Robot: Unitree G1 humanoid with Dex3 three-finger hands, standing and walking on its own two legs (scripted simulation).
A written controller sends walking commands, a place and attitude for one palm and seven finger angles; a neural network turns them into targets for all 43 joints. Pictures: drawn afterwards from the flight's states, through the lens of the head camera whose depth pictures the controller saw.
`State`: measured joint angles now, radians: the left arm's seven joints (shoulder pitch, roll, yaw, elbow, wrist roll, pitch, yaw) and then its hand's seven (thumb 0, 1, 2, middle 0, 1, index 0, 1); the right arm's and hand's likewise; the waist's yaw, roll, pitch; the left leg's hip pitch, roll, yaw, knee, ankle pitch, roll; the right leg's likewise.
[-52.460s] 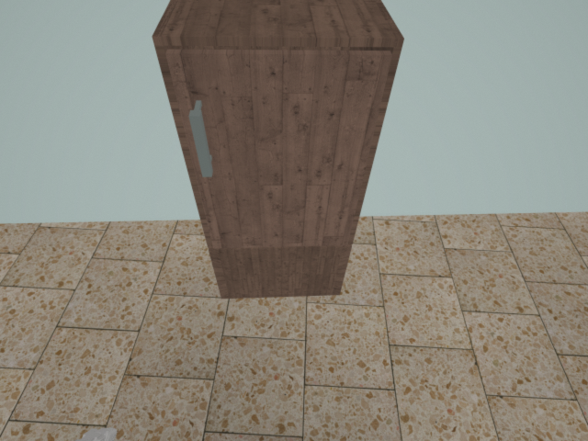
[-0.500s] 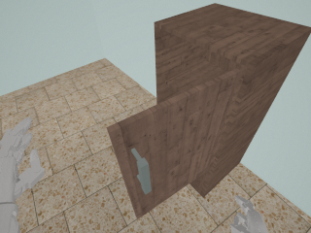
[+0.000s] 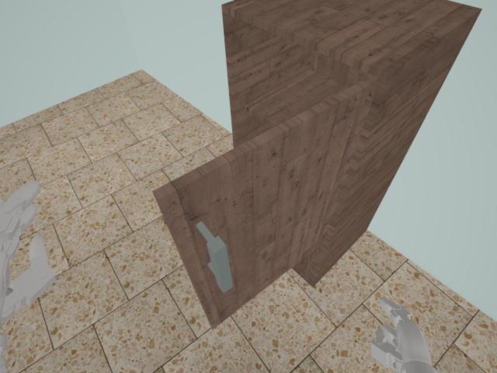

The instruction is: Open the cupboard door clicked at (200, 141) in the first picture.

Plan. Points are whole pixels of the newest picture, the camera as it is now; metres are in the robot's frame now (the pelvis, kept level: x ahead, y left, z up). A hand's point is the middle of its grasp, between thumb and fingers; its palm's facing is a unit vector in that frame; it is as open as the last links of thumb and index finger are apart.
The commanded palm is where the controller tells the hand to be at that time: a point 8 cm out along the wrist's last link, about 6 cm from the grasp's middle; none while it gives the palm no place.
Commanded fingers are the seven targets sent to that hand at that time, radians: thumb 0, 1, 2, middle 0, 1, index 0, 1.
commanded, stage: step back with the hand held close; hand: left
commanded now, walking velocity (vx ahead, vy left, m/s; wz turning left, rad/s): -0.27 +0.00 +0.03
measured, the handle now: (214, 258) +0.30 +0.09 +0.01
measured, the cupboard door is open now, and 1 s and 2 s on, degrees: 84 84 84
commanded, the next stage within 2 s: stop stepping back and stand still in 0.92 s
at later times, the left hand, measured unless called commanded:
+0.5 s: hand out of the picture +0.10 +0.30 +0.15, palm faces +0.45 -0.74 -0.51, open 7.4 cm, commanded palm +0.04 +0.33 +0.17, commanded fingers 0.00 0.90 0.90 -0.20 -0.30 -0.20 -0.30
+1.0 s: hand out of the picture +0.05 +0.28 +0.16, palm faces +0.38 -0.82 -0.44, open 7.4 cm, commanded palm -0.01 +0.32 +0.17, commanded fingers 0.00 0.90 0.90 -0.20 -0.30 -0.20 -0.30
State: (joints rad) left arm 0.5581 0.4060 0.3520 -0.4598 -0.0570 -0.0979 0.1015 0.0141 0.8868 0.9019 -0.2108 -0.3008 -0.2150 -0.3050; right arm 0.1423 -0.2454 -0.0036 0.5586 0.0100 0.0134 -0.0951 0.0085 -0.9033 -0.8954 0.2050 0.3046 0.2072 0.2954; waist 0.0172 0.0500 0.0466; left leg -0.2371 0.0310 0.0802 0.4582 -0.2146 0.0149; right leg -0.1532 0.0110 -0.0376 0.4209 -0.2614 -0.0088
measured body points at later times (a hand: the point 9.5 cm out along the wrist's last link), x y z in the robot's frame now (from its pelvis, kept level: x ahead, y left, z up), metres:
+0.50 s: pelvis -0.08 +0.02 -0.01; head -0.06 +0.03 +0.44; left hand +0.07 +0.33 +0.18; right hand +0.10 -0.20 -0.10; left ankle +0.02 +0.11 -0.74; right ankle -0.02 -0.11 -0.74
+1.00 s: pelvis -0.16 +0.03 -0.02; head -0.13 +0.05 +0.43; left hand +0.02 +0.32 +0.18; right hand +0.04 -0.18 -0.09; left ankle +0.01 +0.11 -0.73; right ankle -0.27 -0.10 -0.74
